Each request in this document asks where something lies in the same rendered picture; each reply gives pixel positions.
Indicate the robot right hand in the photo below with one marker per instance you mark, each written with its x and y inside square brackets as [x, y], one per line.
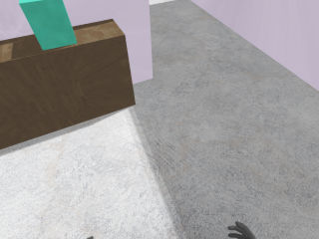
[241, 228]

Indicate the pedestal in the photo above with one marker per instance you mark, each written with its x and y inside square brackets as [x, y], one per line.
[42, 91]

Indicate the carton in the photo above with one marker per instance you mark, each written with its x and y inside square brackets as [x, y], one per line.
[50, 22]

